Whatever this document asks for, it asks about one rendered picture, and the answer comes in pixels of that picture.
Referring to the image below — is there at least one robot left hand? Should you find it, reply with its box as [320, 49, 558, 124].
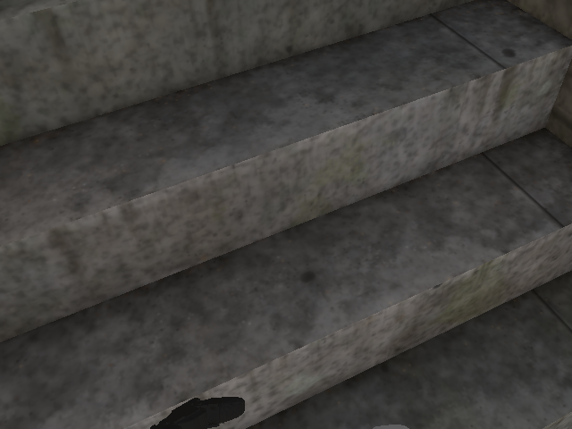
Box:
[150, 397, 245, 429]

